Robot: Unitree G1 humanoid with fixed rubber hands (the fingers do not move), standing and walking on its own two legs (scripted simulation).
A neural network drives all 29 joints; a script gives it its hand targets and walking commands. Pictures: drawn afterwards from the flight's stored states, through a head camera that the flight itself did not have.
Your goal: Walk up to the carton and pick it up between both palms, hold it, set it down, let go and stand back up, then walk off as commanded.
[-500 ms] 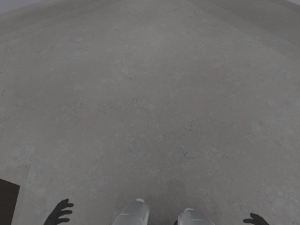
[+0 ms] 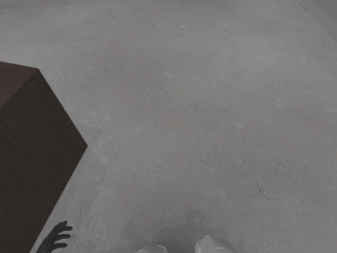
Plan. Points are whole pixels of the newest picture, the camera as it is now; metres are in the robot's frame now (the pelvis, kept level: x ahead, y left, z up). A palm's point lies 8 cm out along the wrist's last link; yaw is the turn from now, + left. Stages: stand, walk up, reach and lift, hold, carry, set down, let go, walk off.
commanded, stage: walk up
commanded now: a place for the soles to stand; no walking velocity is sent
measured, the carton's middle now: out of the picture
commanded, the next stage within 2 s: none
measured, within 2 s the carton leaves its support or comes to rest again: neither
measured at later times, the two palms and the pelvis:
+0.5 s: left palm out of the picture +0.05 +0.41 -0.16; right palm out of the picture +0.06 -0.19 -0.12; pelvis -0.02 +0.09 -0.04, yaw +13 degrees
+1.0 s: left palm out of the picture -0.09 +0.57 -0.11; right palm (168, 231) +0.18 +0.03 -0.12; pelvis -0.03 +0.24 -0.02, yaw +29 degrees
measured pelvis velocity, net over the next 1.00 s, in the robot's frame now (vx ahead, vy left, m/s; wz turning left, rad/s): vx -0.03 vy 0.24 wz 0.50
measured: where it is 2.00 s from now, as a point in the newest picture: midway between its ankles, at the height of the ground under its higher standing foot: outside the picture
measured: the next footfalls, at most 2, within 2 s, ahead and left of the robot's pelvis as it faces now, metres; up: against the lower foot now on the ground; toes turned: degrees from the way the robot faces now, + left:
right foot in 0.12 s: +0.07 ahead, -0.04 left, +0.00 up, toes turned -12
left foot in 0.34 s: +0.06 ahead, +0.12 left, +0.00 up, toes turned +2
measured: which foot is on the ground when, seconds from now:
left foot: down 0.00-0.26, up 0.28-0.32, down 0.34-0.52, up 0.54-0.90, down 0.92-1.00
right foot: up 0.00-0.10, down 0.12-0.36, up 0.38-0.56, down 0.58-0.92, up 0.94-1.00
